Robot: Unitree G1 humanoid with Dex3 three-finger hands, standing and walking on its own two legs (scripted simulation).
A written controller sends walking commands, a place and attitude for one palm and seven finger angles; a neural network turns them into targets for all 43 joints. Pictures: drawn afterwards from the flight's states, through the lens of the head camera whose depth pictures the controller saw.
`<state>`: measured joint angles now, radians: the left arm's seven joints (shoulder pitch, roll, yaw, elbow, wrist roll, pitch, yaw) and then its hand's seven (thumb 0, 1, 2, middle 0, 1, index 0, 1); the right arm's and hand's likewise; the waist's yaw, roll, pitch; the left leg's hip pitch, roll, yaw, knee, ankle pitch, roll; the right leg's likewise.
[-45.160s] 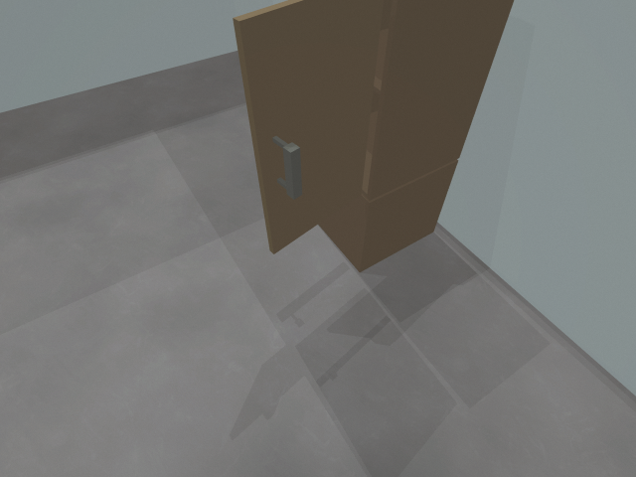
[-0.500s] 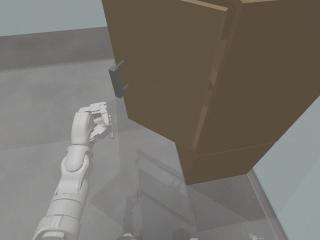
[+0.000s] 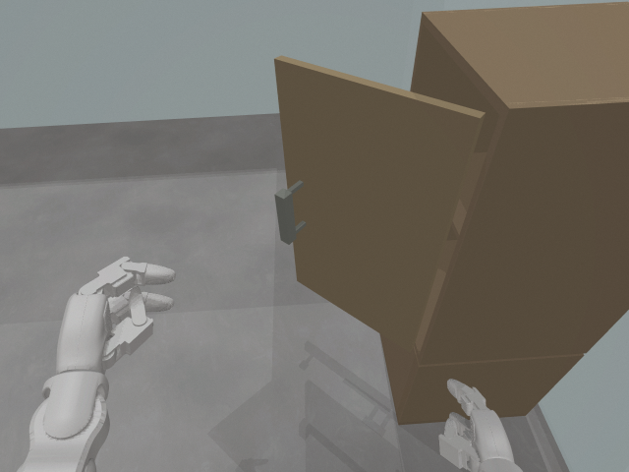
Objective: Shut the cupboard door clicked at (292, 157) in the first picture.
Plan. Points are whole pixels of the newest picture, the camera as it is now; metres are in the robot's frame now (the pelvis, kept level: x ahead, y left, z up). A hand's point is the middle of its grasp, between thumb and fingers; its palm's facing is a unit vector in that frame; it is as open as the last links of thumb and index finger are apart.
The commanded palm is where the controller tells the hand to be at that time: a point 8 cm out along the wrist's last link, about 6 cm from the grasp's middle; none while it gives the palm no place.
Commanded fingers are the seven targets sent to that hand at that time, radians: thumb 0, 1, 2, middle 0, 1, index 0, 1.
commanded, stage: draw the hand back to the body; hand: left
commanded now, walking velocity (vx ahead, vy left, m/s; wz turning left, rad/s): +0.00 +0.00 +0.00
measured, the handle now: (293, 212) +0.62 +0.13 -0.05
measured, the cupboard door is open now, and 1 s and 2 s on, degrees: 48 48 48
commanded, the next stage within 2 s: step back with the hand held close in 0.62 s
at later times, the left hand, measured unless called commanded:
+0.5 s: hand (74, 343) +0.19 +0.26 +0.15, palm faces +0.48 -0.78 -0.41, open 7.3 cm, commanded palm +0.14 +0.29 +0.18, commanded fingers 0.00 0.90 0.90 -0.20 -0.30 -0.20 -0.30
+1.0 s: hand (66, 333) +0.20 +0.27 +0.15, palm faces +0.39 -0.77 -0.51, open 7.4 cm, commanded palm +0.14 +0.31 +0.18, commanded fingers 0.00 0.90 0.90 -0.20 -0.30 -0.20 -0.30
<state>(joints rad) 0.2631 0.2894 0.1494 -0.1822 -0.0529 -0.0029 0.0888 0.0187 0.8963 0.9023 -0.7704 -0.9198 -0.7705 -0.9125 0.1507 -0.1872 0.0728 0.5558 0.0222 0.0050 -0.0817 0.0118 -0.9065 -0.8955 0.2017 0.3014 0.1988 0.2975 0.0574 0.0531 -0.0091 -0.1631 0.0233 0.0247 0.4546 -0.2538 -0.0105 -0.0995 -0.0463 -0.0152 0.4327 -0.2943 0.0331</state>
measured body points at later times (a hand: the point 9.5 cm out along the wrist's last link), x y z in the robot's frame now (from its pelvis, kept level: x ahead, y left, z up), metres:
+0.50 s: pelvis +0.00 -0.01 +0.00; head -0.02 -0.04 +0.45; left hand +0.16 +0.30 +0.17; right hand +0.19 -0.24 -0.09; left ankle +0.00 +0.13 -0.74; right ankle -0.04 -0.14 -0.74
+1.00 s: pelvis -0.01 +0.01 +0.00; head +0.01 -0.02 +0.45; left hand +0.17 +0.31 +0.18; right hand +0.18 -0.24 -0.09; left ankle +0.00 +0.13 -0.74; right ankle -0.04 -0.14 -0.74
